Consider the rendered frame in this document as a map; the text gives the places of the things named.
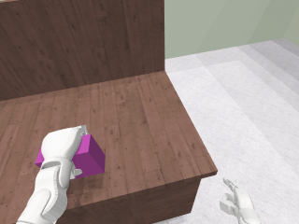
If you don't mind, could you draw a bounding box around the robot right forearm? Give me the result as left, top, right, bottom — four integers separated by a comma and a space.
237, 208, 266, 224

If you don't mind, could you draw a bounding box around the left robot hand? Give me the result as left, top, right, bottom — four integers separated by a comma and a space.
41, 124, 89, 180

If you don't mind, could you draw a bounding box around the sponge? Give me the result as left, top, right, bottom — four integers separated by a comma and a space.
35, 133, 106, 180

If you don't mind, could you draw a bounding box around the robot left forearm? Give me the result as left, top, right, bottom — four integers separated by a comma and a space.
16, 157, 72, 224

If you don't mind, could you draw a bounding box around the table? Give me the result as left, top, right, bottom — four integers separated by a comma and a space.
0, 0, 218, 224

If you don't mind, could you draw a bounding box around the right robot hand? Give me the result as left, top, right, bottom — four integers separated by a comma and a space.
220, 176, 255, 218

